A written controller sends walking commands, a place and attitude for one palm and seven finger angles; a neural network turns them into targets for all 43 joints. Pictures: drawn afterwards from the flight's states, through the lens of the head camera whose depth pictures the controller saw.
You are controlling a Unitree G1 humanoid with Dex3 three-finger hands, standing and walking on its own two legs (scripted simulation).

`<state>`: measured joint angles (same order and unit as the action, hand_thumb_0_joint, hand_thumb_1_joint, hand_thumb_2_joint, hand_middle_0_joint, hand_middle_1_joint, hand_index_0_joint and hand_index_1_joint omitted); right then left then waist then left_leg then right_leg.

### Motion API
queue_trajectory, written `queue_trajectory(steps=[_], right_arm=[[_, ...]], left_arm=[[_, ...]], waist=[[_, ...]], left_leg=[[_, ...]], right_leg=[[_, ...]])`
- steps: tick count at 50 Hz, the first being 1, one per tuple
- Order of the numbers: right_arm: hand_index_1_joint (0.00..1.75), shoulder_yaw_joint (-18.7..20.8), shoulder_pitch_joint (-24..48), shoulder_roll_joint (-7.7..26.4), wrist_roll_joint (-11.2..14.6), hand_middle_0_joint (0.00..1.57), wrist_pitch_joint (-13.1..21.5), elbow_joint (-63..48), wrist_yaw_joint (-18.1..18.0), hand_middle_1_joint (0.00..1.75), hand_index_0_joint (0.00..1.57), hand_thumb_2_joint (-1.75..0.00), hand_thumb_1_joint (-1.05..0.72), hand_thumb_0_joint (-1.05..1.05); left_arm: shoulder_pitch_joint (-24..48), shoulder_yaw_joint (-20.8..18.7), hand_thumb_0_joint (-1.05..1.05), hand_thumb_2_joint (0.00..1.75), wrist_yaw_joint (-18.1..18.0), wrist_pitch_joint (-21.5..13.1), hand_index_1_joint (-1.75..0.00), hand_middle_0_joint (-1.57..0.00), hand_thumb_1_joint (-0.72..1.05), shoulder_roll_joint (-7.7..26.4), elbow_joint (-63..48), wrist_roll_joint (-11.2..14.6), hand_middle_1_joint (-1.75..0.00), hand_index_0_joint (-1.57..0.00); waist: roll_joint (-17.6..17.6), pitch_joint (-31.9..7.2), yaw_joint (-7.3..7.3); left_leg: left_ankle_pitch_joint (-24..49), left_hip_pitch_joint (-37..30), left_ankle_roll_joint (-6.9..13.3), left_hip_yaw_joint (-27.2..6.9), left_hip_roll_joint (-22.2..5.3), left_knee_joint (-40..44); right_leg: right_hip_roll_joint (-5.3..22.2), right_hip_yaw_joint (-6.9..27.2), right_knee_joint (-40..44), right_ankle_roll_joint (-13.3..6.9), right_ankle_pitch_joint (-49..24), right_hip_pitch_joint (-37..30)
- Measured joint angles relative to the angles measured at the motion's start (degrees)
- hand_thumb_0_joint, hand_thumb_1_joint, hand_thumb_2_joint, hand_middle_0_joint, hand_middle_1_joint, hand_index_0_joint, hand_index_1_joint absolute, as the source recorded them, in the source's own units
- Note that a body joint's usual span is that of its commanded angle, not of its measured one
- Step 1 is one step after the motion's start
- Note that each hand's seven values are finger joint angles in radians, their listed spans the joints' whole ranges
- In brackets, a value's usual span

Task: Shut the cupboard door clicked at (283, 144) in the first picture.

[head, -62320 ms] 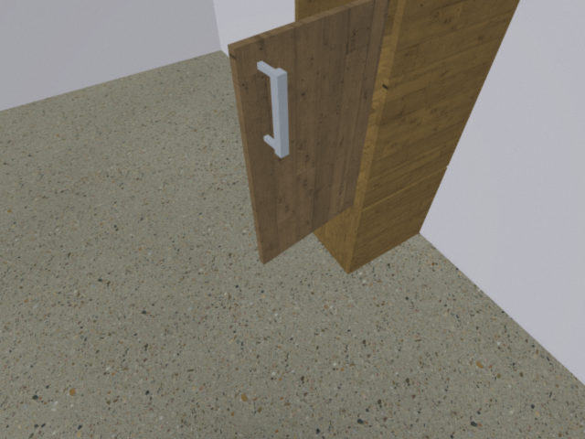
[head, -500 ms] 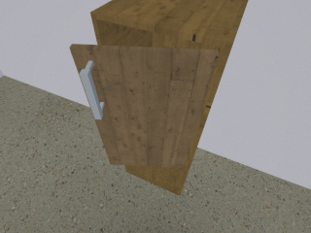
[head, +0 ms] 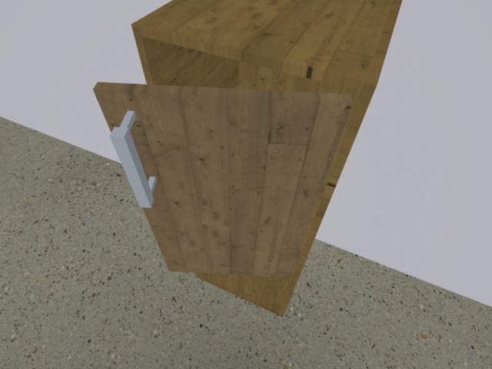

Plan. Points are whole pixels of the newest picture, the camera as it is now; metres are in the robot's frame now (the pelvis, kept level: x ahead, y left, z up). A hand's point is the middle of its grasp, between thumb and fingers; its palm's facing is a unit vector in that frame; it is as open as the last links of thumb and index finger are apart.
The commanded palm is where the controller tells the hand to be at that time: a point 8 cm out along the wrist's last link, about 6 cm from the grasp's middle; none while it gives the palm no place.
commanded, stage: come to a stop and stand still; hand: left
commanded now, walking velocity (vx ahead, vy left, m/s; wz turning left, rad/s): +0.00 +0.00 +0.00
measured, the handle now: (138, 163) +0.38 +0.20 +0.13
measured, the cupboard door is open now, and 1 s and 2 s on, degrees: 22 22 22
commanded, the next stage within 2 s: look again from close up in 0.12 s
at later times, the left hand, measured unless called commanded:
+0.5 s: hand out of the picture +0.01 +0.20 -0.18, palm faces -0.01 -0.97 -0.23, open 7.3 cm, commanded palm none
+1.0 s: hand out of the picture -0.01 +0.21 -0.18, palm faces -0.02 -0.98 -0.19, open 7.4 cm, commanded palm none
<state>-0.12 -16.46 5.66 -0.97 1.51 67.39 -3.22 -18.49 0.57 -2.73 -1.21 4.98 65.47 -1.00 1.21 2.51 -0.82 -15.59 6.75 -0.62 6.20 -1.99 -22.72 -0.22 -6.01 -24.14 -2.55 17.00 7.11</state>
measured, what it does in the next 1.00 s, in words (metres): stands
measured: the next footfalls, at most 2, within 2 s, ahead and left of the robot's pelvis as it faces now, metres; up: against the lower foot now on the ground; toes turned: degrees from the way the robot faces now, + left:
none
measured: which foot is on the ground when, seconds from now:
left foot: down 0.00-1.00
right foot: down 0.00-1.00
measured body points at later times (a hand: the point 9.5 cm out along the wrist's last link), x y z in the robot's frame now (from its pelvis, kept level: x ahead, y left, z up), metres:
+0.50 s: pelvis -0.01 +0.03 -0.01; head -0.01 +0.01 +0.44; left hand +0.01 +0.25 -0.16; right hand +0.00 -0.20 -0.17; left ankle -0.03 +0.13 -0.74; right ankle -0.04 -0.08 -0.74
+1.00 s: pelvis -0.01 +0.04 +0.00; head +0.01 +0.03 +0.45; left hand -0.01 +0.26 -0.16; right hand -0.02 -0.18 -0.17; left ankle -0.03 +0.13 -0.74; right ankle -0.04 -0.08 -0.74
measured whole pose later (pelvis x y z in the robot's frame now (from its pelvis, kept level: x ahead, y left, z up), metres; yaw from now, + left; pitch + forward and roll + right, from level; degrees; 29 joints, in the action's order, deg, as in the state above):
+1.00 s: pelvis -0.01 +0.04 +0.00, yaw -2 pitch +0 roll +1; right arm -0.5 -15.6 8.1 -0.8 1.1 63.8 -2.7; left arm -16.0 0.5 -2.2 1.3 8.2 62.6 -0.7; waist 0.4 3.6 -0.4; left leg -15.7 9.4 2.8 6.6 1.5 -25.3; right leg 2.7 -2.5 -28.9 0.5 17.6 10.8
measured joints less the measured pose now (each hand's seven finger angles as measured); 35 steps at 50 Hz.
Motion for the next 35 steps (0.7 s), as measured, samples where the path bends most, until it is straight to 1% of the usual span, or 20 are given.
queue_trajectory(steps=[11, 12, 14, 15, 17, 19, 25, 35], right_arm=[[0.30, -0.13, 0.57, 1.14, -0.08, 0.20, -0.20, -0.46, 0.05, 0.30, 0.20, -0.90, -0.93, 0.02], [0.30, -0.14, 0.71, 1.52, 0.04, 0.20, -0.49, -0.74, 0.24, 0.30, 0.20, -0.90, -0.93, 0.02], [0.30, 0.21, 1.23, 2.79, 0.26, 0.20, -1.33, -2.68, 0.83, 0.30, 0.20, -0.90, -0.93, 0.03], [0.30, 0.45, 1.42, 3.42, 0.31, 0.20, -1.36, -3.75, 1.07, 0.30, 0.20, -0.90, -0.93, 0.03], [0.30, 0.74, 1.50, 4.29, 0.32, 0.20, -0.99, -5.28, 1.34, 0.30, 0.20, -0.90, -0.93, 0.02], [0.30, 0.64, 1.29, 4.32, 0.23, 0.20, -0.60, -6.01, 1.38, 0.30, 0.20, -0.90, -0.93, 0.02], [0.30, -0.26, 0.29, 4.45, -0.06, 0.20, -0.56, -6.36, 1.14, 0.30, 0.20, -0.90, -0.93, 0.02], [0.30, -1.37, -0.73, 3.57, -0.04, 0.20, -0.37, -4.99, 1.76, 0.30, 0.20, -0.90, -0.92, 0.01]], left_arm=[[1.54, -0.64, 0.00, 0.90, 0.02, -0.05, -0.30, -0.20, 0.92, 2.66, -0.88, 0.20, -0.30, -0.20], [1.69, -0.49, 0.00, 0.90, -0.37, -0.44, -0.30, -0.20, 0.92, 2.60, -0.90, 0.02, -0.30, -0.20], [1.46, -0.22, 0.00, 0.90, -0.81, -1.19, -0.30, -0.20, 0.91, 2.21, -1.87, -0.16, -0.30, -0.20], [1.26, -0.07, 0.00, 0.90, -0.76, -1.40, -0.30, -0.20, 0.91, 2.04, -2.23, -0.22, -0.30, -0.20], [0.84, 0.16, 0.00, 0.90, -0.56, -1.36, -0.30, -0.20, 0.91, 1.94, -2.50, -0.08, -0.30, -0.20], [0.89, 0.21, 0.00, 0.90, -0.39, -0.76, -0.30, -0.20, 0.91, 2.31, -2.44, 0.10, -0.30, -0.20], [2.41, 0.33, 0.00, 0.90, 0.05, 0.62, -0.30, -0.20, 0.91, 3.35, -3.63, 0.27, -0.30, -0.20], [3.22, 0.52, 0.00, 0.90, 0.58, 1.15, -0.30, -0.20, 0.91, 4.46, -4.17, 0.39, -0.30, -0.20]], waist=[[-0.49, -0.17, 0.12], [-0.95, -0.33, 0.11], [-2.38, -0.03, 0.35], [-3.13, 0.17, 0.59], [-4.05, 0.11, 1.26], [-3.53, -0.43, 1.68], [-3.30, -1.42, 1.25], [-2.31, -0.90, 1.00]], left_leg=[[0.13, -1.03, -0.23, -0.09, -0.06, 0.88], [-0.20, 0.53, -0.23, -0.18, -0.46, -1.13], [-2.79, 4.52, 0.46, -1.75, -1.12, -7.42], [-3.10, 5.61, 0.63, -2.41, -1.34, -8.79], [-3.08, 5.74, 0.65, -2.93, -1.37, -8.73], [-3.82, 5.23, 0.78, -2.40, -0.50, -8.80], [-2.78, 3.53, 2.11, -1.33, 1.48, -7.10], [-0.63, 2.57, 3.16, -0.38, 2.99, -3.54]], right_leg=[[-0.15, -0.09, 0.77, -0.13, 0.00, -1.02], [-0.38, -0.24, 0.83, 0.03, -0.21, -0.53], [-1.20, -0.27, 0.27, 0.11, -0.55, 0.84], [-1.59, -0.15, -0.39, -0.01, -0.47, 1.42], [-1.81, 0.19, -2.56, 0.06, 0.44, 2.37], [-0.86, 0.73, -4.25, 0.53, 1.42, 2.69], [1.12, 1.71, -5.17, 1.82, 1.66, 2.30], [2.46, 2.65, -3.74, 2.84, 0.31, 2.52]])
